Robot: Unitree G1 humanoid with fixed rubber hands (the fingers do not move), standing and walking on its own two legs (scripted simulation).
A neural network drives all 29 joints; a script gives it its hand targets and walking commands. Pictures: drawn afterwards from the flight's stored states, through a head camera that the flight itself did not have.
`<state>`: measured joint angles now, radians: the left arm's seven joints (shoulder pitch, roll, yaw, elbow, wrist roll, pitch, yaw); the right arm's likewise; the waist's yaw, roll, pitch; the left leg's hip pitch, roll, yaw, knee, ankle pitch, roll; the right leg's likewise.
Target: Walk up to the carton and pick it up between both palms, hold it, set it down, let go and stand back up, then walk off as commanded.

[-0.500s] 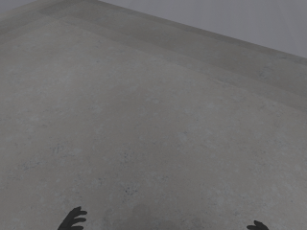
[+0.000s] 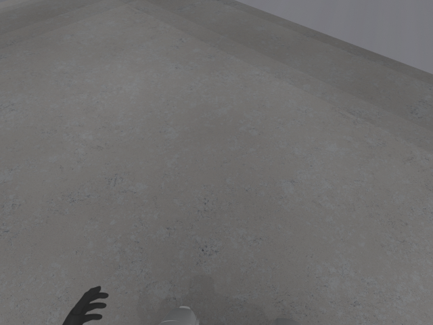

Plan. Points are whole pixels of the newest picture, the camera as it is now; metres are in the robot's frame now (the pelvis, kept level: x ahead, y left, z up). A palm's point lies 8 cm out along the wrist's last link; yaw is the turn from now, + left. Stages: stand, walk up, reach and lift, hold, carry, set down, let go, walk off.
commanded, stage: walk up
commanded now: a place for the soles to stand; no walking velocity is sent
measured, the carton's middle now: out of the picture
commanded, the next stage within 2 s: none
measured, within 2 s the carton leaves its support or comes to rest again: neither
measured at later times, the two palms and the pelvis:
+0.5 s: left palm out of the picture -0.08 +0.35 -0.07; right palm out of the picture +0.07 -0.20 -0.12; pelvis -0.10 +0.03 +0.01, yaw +17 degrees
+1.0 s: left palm out of the picture -0.35 +0.45 -0.07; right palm out of the picture -0.01 -0.05 -0.08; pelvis -0.23 +0.14 +0.02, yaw +42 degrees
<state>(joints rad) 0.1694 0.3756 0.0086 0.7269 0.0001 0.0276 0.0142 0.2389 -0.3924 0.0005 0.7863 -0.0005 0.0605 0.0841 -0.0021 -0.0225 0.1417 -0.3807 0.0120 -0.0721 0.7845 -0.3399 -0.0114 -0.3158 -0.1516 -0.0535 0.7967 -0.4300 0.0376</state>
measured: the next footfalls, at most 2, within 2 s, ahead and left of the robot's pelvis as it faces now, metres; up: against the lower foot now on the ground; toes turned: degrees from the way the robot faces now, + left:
right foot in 0.24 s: +0.01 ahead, +0.00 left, +0.00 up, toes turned +13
left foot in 0.74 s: -0.21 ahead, +0.22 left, +0.00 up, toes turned +30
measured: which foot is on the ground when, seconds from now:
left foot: down 0.00-0.26, up 0.28-0.72, down 0.74-1.00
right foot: up 0.00-0.22, down 0.24-0.78, up 0.80-1.00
